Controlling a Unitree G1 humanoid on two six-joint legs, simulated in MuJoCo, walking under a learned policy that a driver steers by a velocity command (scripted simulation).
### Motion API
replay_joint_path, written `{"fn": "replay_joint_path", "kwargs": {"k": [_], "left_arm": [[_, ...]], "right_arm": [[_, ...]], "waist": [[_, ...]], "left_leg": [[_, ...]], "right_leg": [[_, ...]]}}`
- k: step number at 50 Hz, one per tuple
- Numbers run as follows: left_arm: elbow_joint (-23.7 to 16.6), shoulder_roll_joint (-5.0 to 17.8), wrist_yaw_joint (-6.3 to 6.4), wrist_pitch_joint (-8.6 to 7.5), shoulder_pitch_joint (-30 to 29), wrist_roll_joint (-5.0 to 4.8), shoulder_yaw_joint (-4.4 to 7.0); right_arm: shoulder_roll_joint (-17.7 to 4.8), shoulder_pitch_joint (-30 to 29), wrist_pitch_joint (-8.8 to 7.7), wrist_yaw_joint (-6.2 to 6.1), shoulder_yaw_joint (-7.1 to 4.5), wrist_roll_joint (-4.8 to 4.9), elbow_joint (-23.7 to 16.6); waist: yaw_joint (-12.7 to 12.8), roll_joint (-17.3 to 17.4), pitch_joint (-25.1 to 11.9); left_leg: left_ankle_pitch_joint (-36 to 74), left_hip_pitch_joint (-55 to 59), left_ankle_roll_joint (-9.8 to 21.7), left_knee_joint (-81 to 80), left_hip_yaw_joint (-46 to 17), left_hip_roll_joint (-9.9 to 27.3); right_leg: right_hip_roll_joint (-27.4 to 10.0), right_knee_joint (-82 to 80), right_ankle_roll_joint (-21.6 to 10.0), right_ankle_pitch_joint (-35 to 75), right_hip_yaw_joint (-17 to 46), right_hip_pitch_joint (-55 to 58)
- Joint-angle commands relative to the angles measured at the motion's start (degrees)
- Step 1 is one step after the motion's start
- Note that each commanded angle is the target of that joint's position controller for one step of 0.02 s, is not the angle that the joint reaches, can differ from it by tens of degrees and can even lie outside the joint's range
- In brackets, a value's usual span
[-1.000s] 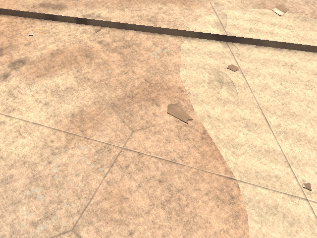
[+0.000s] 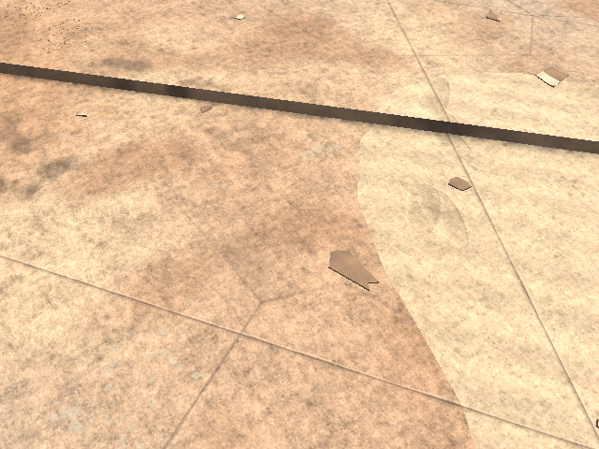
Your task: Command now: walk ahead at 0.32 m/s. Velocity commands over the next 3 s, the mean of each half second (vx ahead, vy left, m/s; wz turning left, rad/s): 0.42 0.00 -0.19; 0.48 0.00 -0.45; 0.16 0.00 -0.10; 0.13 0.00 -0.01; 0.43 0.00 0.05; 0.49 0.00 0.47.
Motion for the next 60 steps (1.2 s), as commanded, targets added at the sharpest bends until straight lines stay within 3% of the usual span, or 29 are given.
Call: {"fn": "replay_joint_path", "kwargs": {"k": [1, 3, 5, 6, 7, 8, 9, 11, 13, 19, 23, 25, 26, 27, 28, 29, 30, 31, 34, 37, 46, 49, 51, 52, 53, 54, 55, 57, 60], "left_arm": [[-1.0, 11.0, -0.42, -1.44, 4.5, -0.32, 2.29], [-1.9, 10.8, -0.64, -1.25, 3.1, -0.32, 2.31], [-4.4, 10.5, -0.89, -0.46, -3.6, -0.39, 2.18], [-7.4, 8.5, -0.87, -0.81, -10.3, -0.39, 1.47], [-9.6, 6.3, -0.85, -2.19, -11.0, 0.01, 1.03], [-9.0, 7.4, -0.97, -2.87, -9.5, 0.18, 1.26], [-8.1, 7.3, -1.55, -2.91, -7.3, -1.13, 1.32], [-8.0, 5.2, -1.99, -2.27, -7.9, -1.69, 0.95], [-8.7, 3.3, -2.52, -1.49, -9.1, -0.84, 0.73], [-15.6, 1.1, -3.58, -0.63, -21.3, 0.41, -1.13], [-17.7, 5.6, -4.48, -0.44, -20.0, 0.13, 0.41], [-15.2, 9.0, -4.59, 0.22, -8.6, -0.19, 2.53], [-13.3, 11.7, -4.06, 0.80, -0.3, -0.24, 4.10], [-12.3, 16.0, -2.83, 1.63, 6.8, 0.07, 5.11], [-14.1, 16.4, -2.98, 1.28, 4.7, 0.58, 4.76], [-13.8, 12.5, -2.91, 0.89, 3.4, 0.80, 4.02], [-14.4, 10.6, -2.74, 0.36, 0.3, 0.92, 3.46], [-15.5, 9.8, -3.07, -0.27, -4.1, 1.06, 3.11], [-17.6, 8.3, -2.93, -0.57, -9.3, 1.68, 2.52], [-17.2, 9.8, -1.87, -0.66, -6.2, 1.27, 2.89], [-14.0, 9.7, -0.47, 0.76, 4.6, 0.23, 2.79], [-13.3, 10.0, -0.15, 1.74, 5.4, 0.98, 2.78], [-14.1, 8.6, 0.03, 2.11, 3.5, 1.15, 2.15], [-15.9, 6.5, 0.05, 1.63, 3.5, 2.12, 1.21], [-14.0, 3.9, -0.30, 1.02, 13.4, 1.18, 0.24], [-13.2, 9.3, -0.37, 1.03, 13.0, 0.63, 1.23], [-14.4, 11.3, -0.16, 1.63, 6.5, 0.14, 1.98], [-16.2, 9.4, 0.32, 3.01, 0.4, 1.30, 1.88], [-15.4, 4.2, 0.62, 4.58, 3.5, 1.32, 0.84]], "right_arm": [[-2.5, -7.3, -3.14, 0.82, -0.23, 0.36, -5.8], [-3.5, -6.8, -3.79, 1.28, -0.26, 0.11, -5.6], [-4.7, 3.0, -3.59, 1.51, -1.04, 0.27, -1.3], [-9.5, 12.6, -3.45, 1.39, -2.79, 0.25, 1.8], [-16.0, 19.5, -2.96, 1.54, -4.76, -0.08, 3.8], [-10.2, 16.9, -2.73, 1.77, -2.73, -1.08, 2.8], [-6.3, 13.6, -2.49, 1.65, -1.51, -1.93, 1.8], [-5.1, 10.2, -1.85, 1.61, -0.76, -1.57, 1.0], [-3.6, 8.8, -1.29, 1.33, 0.05, -2.04, 1.0], [-9.3, 7.6, -2.28, -0.55, -0.51, -1.77, 1.1], [-10.8, 6.2, -1.81, -0.67, -1.12, -1.48, 0.8], [-11.8, 4.7, -0.15, -1.18, -1.51, -2.27, -0.3], [-11.8, 4.4, 0.22, -1.34, -1.33, -2.32, -1.2], [-8.7, 6.1, -0.47, -1.11, -0.18, -3.71, -3.0], [-2.0, 11.3, -2.59, 0.54, 1.83, -2.49, -4.3], [-8.6, 4.7, -4.88, 1.43, 0.33, -0.63, -5.7], [-10.5, -0.3, -5.76, 1.55, -0.13, 0.91, -8.0], [-10.0, -1.9, -5.95, 0.97, -0.16, 0.24, -8.2], [-9.5, 0.8, -3.62, -0.11, -1.06, -1.88, -8.5], [-8.3, -3.8, -2.28, -0.81, -0.96, -3.19, -11.4], [-7.1, -19.4, -4.03, 1.17, 0.12, -1.65, -16.9], [-8.9, -18.6, -4.84, 1.83, -0.47, -2.29, -17.7], [-11.1, -9.4, -5.57, 1.52, -1.37, -3.49, -15.8], [-15.0, -1.1, -5.74, 1.29, -2.19, -4.71, -15.1], [-16.1, 4.6, -4.32, 1.55, -2.99, -3.82, -12.5], [-11.9, 6.0, -3.32, 1.94, -2.10, -1.72, -12.5], [-9.8, 2.1, -2.74, 1.82, -1.40, -1.46, -13.3], [-6.8, -5.9, -2.06, 1.89, 0.13, -2.12, -14.0], [-6.8, -10.4, -1.54, 2.23, 0.27, -3.14, -12.9]], "waist": [[1.6, -10.2, 7.2], [0.4, -9.3, 7.1], [-5.3, -7.6, 3.5], [-9.9, 1.0, 1.9], [-11.1, 15.7, -0.3], [-8.5, 12.9, 0.3], [-6.0, 7.4, 2.8], [-4.3, 3.0, 5.5], [-3.2, 4.8, 5.7], [-4.2, 4.4, 8.6], [-0.6, 5.8, 4.4], [5.5, 7.7, -3.2], [9.5, 6.0, -7.1], [9.2, -5.9, -13.2], [3.8, -15.8, -21.7], [6.7, -7.9, -17.0], [5.1, -4.7, -8.1], [1.9, 2.8, -2.7], [-3.2, 0.4, 0.1], [-2.3, -1.2, 1.9], [5.4, -3.8, 1.3], [4.1, -5.8, 0.7], [-1.0, -6.2, -5.5], [-3.8, -0.1, -14.3], [-3.1, 16.2, -23.1], [-4.2, 11.3, -22.5], [-5.0, 6.4, -14.2], [-1.8, 1.6, -5.6], [2.0, 7.5, -4.3]], "left_leg": [[0.6, -16.8, 1.7, 3.3, 3.3, -0.1], [1.3, -15.6, 2.5, 0.7, 3.5, 1.1], [6.5, 3.4, 3.6, -9.3, 3.0, 0.7], [8.8, 16.2, 6.3, -15.7, -8.1, 5.9], [16.6, 31.2, 11.3, -20.8, -27.0, 16.4], [26.2, 32.2, 12.8, -20.3, -31.2, 21.1], [30.3, 30.8, 11.7, -18.9, -24.5, 20.8], [35.8, 28.4, 8.6, -21.0, -13.1, 18.5], [37.5, 22.4, 5.8, -23.8, -5.6, 15.3], [33.2, 6.9, 5.2, -32.7, 5.8, 12.6], [59.7, 18.0, 3.0, -23.4, 9.3, 15.4], [74.3, 19.7, 1.3, -6.3, 11.2, 15.0], [69.8, 12.0, -0.3, 7.2, 11.8, 13.3], [36.1, -3.1, -2.0, 28.0, 12.3, 7.9], [-7.4, -23.6, -4.0, 47.7, 2.6, -3.4], [-4.5, -29.3, -1.7, 49.9, -5.2, 0.2], [0.9, -30.9, -0.3, 46.4, -3.5, 2.9], [4.6, -28.2, -0.4, 40.9, -2.9, 5.5], [7.7, -19.6, -2.5, 31.7, -2.5, 9.1], [14.1, -20.4, -5.8, 22.6, -0.3, 8.9], [31.0, -18.2, -5.6, -5.6, 0.6, 4.4], [23.0, -16.4, -2.9, -9.9, 1.5, 2.5], [33.1, -1.5, 1.1, -13.4, 1.6, 3.6], [53.7, 16.4, 6.1, -7.3, -6.7, 13.6], [61.5, 34.9, 17.2, -6.6, -24.4, 26.3], [51.0, 33.1, 16.4, -9.2, -29.3, 27.1], [47.6, 26.2, 13.6, -10.6, -23.0, 24.3], [49.7, 11.8, 10.9, -13.7, -13.7, 19.0], [53.1, -0.9, 9.4, -17.5, -4.4, 12.9]], "right_leg": [[-16.2, -19.6, -12.4, -12.9, 26.8, 6.8], [-18.2, -17.6, -12.5, 1.0, 26.9, 7.2], [-13.4, -12.7, -8.1, 12.1, 16.7, -2.3], [-5.4, 1.8, -3.5, 21.7, 5.9, -12.4], [2.1, 21.9, 0.8, 14.5, -2.5, -28.4], [1.3, 30.6, 0.4, -7.0, 1.6, -36.4], [-1.3, 35.6, -1.2, -6.1, 4.6, -39.5], [-4.1, 34.3, -2.4, 0.6, 4.1, -43.0], [-5.0, 30.6, -1.8, 6.7, 2.4, -38.9], [-2.5, 3.9, 0.4, 25.4, -5.1, -21.4], [0.8, -0.6, -4.0, 22.0, -6.5, -17.2], [4.4, 0.4, -6.4, 17.6, -8.2, -5.1], [4.1, -1.4, -8.3, 18.0, -5.4, 8.0], [-7.6, -1.6, -12.2, 16.3, 13.0, 23.7], [-20.8, -13.7, -24.6, 1.4, 47.8, 37.7], [-18.4, -19.2, -20.8, -5.2, 46.8, 33.3], [-16.4, -20.5, -17.8, -4.0, 37.4, 23.9], [-13.9, -22.0, -16.3, 2.6, 31.2, 13.2], [-8.9, -24.5, -15.2, 12.6, 21.9, -1.7], [-6.7, -25.4, -15.2, 16.5, 16.6, -7.8], [-7.1, -18.2, -10.8, 14.7, 16.8, 2.4], [-8.9, -11.3, -9.2, 27.6, 19.8, 9.7], [-4.5, -0.2, -5.5, 41.1, 17.0, 9.0], [-0.8, 14.2, -2.6, 30.5, 13.8, -1.1], [7.3, 32.6, 1.9, -9.7, 8.3, -18.3], [4.9, 38.8, 2.7, -17.0, 11.1, -23.5], [3.1, 41.4, 3.6, -13.3, 10.5, -26.4], [-1.3, 34.2, 4.8, -7.7, 6.9, -24.1], [-2.5, 18.7, 6.3, -3.2, 2.2, -10.8]]}}
Next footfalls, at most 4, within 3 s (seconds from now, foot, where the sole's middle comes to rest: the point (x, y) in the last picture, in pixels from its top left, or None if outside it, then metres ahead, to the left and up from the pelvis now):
0.52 right None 0.40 -0.11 -0.76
1.02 left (313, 375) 0.72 0.01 -0.76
1.38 right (415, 411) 0.63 -0.23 -0.76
2.40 right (451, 299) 0.94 -0.36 -0.76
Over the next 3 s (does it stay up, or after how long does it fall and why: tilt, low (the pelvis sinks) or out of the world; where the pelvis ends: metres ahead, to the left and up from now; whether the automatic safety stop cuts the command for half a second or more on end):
stays up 1.13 -0.26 -0.01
